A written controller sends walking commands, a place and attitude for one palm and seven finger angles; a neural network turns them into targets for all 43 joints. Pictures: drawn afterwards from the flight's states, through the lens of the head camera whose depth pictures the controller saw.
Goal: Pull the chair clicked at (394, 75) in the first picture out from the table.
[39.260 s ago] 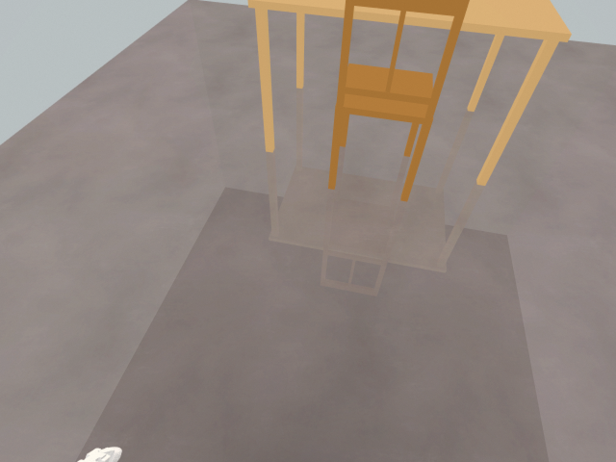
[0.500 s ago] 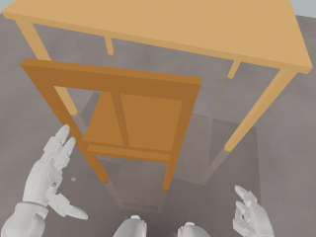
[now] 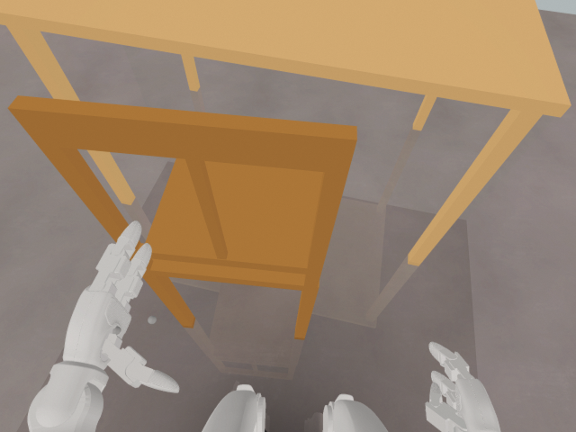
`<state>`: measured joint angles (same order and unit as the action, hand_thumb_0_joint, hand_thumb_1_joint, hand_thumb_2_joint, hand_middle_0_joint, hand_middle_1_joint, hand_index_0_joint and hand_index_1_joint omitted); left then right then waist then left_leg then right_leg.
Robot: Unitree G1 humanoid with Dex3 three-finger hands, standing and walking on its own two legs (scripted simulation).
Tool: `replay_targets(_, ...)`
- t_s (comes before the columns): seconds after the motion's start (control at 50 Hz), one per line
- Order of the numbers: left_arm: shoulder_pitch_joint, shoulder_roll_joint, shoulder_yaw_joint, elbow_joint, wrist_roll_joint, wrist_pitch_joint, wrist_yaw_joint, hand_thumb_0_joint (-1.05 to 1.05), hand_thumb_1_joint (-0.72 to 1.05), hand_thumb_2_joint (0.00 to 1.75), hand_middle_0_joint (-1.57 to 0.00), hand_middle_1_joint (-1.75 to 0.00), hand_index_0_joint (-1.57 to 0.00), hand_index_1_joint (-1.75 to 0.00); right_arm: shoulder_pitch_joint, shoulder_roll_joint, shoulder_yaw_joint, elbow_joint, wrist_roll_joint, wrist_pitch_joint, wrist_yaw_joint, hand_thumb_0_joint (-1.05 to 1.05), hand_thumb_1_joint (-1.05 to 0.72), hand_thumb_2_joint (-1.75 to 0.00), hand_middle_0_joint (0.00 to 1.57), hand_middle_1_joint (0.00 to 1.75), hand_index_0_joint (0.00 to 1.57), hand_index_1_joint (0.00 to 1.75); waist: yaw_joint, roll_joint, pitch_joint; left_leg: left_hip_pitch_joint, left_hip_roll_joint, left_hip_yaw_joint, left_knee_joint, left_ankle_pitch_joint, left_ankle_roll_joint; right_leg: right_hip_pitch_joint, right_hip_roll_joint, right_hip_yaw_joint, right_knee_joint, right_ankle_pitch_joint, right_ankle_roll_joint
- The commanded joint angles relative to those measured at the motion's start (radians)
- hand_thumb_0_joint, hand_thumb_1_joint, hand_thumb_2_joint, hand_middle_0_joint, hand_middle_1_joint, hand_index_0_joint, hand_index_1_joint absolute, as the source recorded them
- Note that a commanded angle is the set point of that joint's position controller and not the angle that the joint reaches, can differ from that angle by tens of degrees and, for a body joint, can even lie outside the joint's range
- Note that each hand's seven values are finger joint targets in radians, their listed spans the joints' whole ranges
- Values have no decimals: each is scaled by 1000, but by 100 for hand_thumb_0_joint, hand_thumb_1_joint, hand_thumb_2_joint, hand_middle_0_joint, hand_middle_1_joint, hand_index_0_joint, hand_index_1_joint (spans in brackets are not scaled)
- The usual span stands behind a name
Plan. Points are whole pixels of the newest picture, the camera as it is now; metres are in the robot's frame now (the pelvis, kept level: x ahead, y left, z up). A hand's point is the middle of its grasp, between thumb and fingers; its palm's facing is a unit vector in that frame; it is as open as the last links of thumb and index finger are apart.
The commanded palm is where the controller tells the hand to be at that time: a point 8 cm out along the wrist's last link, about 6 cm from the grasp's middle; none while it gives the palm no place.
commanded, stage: aim the fingers beside a spindle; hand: left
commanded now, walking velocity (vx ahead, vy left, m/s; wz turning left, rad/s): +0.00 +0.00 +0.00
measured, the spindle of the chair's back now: (211, 215) +0.43 +0.15 +0.00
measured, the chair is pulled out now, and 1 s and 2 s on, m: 0.16 0.16 0.16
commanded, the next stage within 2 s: push the fingers through the gap in 1.32 s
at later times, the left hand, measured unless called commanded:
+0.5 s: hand (186, 304) +0.28 +0.15 +0.01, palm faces -0.09 -1.00 -0.03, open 16.9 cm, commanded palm +0.26 +0.20 +0.02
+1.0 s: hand (193, 302) +0.28 +0.14 +0.01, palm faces -0.07 -1.00 -0.04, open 16.9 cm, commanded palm +0.27 +0.19 +0.01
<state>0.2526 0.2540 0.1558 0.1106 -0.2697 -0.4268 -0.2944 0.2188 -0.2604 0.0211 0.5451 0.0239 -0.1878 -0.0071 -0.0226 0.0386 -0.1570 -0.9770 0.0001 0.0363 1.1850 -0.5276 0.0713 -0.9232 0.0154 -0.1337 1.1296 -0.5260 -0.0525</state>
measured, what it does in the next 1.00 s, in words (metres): stands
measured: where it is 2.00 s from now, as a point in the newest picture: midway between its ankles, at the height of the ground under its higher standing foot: outside the picture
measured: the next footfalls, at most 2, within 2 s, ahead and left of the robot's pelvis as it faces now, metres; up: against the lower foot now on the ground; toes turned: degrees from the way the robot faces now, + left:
none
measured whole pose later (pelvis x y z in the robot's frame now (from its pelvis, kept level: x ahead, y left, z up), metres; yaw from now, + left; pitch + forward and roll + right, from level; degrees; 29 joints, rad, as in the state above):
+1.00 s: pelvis +0.00 -0.01 -0.02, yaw +0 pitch +22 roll -2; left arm 0.14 0.21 0.07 0.16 -0.20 -0.43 -0.17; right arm 0.20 -0.26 0.02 0.52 0.02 -0.08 0.01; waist -0.02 0.04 -0.17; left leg -1.09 0.00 0.04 1.27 -0.56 0.06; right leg -1.04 0.01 -0.13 1.23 -0.57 -0.06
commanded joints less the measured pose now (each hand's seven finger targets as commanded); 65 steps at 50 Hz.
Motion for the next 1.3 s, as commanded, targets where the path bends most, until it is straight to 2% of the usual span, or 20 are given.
replay_targets(0.0, -55, 112, 53, -207, -19, -65, 9, 0, -50, 30, -6, -8, -6, -8, -24, -140, -62, -149, 2, -45, -6, 0, -90, -90, 20, 30, 20, 30, -3, 9, -280, 217, 22, -113, -166, 289, -47, 128, -5, 93, -136, 215, 18)
replay_targets(0.06, -120, 101, 21, -203, -3, -60, 19, 0, -50, 30, -6, -8, -6, -8, -24, -143, -59, -146, 1, -38, -7, 0, -90, -90, 20, 30, 20, 30, -20, 13, -264, 200, 24, -120, -155, 265, -46, 90, -5, 93, -125, 195, 19)
replay_targets(0.14, -135, 97, 14, -190, 10, -59, 37, 0, -50, 30, -6, -8, -6, -8, -21, -145, -59, -150, -2, -29, -7, 0, -90, -90, 20, 30, 20, 30, -17, -3, -280, 188, 23, -120, -146, 258, -44, 88, -5, 95, -114, 190, 18)
replay_targets(0.22, -168, 103, 7, -190, 25, -57, 59, 0, -50, 30, -6, -8, -6, -8, -20, -145, -57, -152, -4, -19, -3, 0, -90, -90, 20, 30, 20, 30, -13, 19, -291, 187, 23, -123, -139, 261, -46, 73, -5, 96, -104, 186, 15)
replay_targets(0.3, -178, 68, -24, -181, 36, -52, 79, 0, -50, 30, -6, -8, -6, -8, -21, -142, -57, -160, -6, -5, 4, 0, -90, -90, 20, 30, 20, 30, -17, 12, -305, 192, 23, -124, -131, 263, -47, 60, -7, 93, -95, 193, 17)
replay_targets(0.32, -191, 88, -6, -168, 40, -50, 85, 0, -50, 30, -6, -8, -6, -8, -19, -144, -59, -155, -7, -1, 3, 0, -90, -90, 20, 30, 20, 30, -16, -1, -306, 175, 22, -121, -125, 258, -45, 64, -6, 98, -93, 191, 17)
replay_targets(0.4, -188, 71, -18, -167, 43, -52, 95, 0, -50, 30, -6, -8, -6, -8, -19, -140, -60, -164, -7, 13, 7, 0, -90, -90, 20, 30, 20, 30, -10, -9, -322, 159, 17, -108, -113, 268, -42, 91, -8, 107, -89, 220, 17)
replay_targets(0.42, -175, 97, 8, -159, 47, -52, 100, 0, -50, 30, -6, -8, -6, -8, -16, -142, -60, -162, -8, 16, 7, 0, -90, -90, 20, 30, 20, 30, -1, -5, -331, 153, 17, -107, -111, 286, -43, 102, -6, 108, -82, 237, 13)
replay_targets(0.44, -180, 66, -25, -158, 50, -52, 98, 0, -50, 30, -6, -8, -6, -8, -20, -139, -58, -166, -7, 19, 10, 0, -90, -90, 20, 30, 20, 30, -9, -2, -328, 159, 17, -107, -107, 288, -42, 88, -7, 108, -80, 240, 16)
replay_targets(0.58, -196, 50, -50, -162, 62, -66, 119, 0, -50, 30, -6, -8, -6, -8, -13, -137, -61, -161, -10, 32, 15, 0, -90, -90, 20, 30, 20, 30, -13, 1, -335, 150, 18, -108, -89, 295, -43, 73, -9, 108, -65, 249, 15)
replay_targets(0.62, -211, 55, -49, -147, 67, -67, 125, 0, -50, 30, -6, -8, -6, -8, -15, -140, -62, -157, -11, 37, 13, 0, -90, -90, 20, 30, 20, 30, -21, -28, -325, 126, 17, -105, -76, 288, -39, 70, -8, 115, -62, 252, 16)
replay_targets(0.64, -215, 38, -65, -159, 70, -72, 127, 0, -50, 30, -6, -8, -6, -8, -19, -136, -63, -158, -11, 38, 15, 0, -90, -90, 20, 30, 20, 30, -18, -5, -336, 137, 17, -106, -76, 290, -41, 61, -10, 113, -57, 251, 16)
replay_targets(0.72, -217, 58, -43, -156, 72, -74, 139, 0, -50, 30, -6, -8, -6, -8, -18, -136, -64, -160, -13, 46, 16, 0, -90, -90, 20, 30, 20, 30, -15, -27, -353, 115, 15, -98, -63, 285, -37, 78, -8, 121, -53, 259, 17)
replay_targets(0.8, -208, 70, -26, -184, 69, -79, 140, 0, -50, 30, -6, -8, -6, -8, -22, -131, -61, -169, -11, 54, 17, 0, -90, -90, 20, 30, 20, 30, 1, 16, -376, 131, 12, -94, -70, 302, -40, 100, -11, 125, -52, 275, 15)
replay_targets(0.86, -225, 55, -44, -167, 63, -70, 135, 0, -50, 30, -6, -8, -6, -8, -18, -133, -60, -162, -9, 58, 15, 0, -90, -90, 20, 30, 20, 30, -21, -18, -352, 122, 15, -97, -66, 291, -37, 90, -9, 123, -62, 272, 20)
replay_targets(0.94, -222, 39, -66, -153, 62, -67, 117, 0, -50, 30, -6, -8, -6, -8, -20, -135, -61, -161, -5, 57, 11, 0, -90, -90, 20, 30, 20, 30, -27, -24, -349, 113, 15, -96, -61, 278, -33, 84, -11, 124, -64, 264, 21)
replay_targets(0.98, -195, 21, -89, -165, 62, -67, 113, 0, -50, 30, -6, -8, -6, -8, -19, -135, -61, -168, -4, 56, 12, 0, -90, -90, 20, 30, 20, 30, -22, -7, -345, 136, 17, -103, -72, 287, -36, 72, -11, 116, -63, 257, 18)
replay_targets(1.12, -233, 79, -34, -158, 78, -74, 147, 0, -50, 30, -6, -8, -6, -8, -22, -137, -58, -164, -10, 61, 9, 0, -90, -90, 20, 30, 20, 30, -16, -24, -329, 93, 14, -99, -62, 250, -34, 69, -8, 124, -59, 220, 16)
replay_targets(1.16, -245, 77, -28, -169, 76, -81, 152, 0, -50, 30, -6, -8, -6, -8, -23, -134, -59, -163, -11, 61, 11, 0, -90, -90, 20, 30, 20, 30, -12, 8, -345, 116, 14, -102, -65, 259, -37, 61, -9, 121, -56, 224, 15)
replay_targets(1.28, -203, 42, -70, -174, 65, -67, 132, 0, -50, 30, -6, -8, -6, -8, -23, -136, -58, -171, -6, 64, 15, 0, -90, -90, 20, 30, 20, 30, -15, 11, -348, 143, 16, -109, -82, 277, -39, 66, -10, 112, -64, 234, 16)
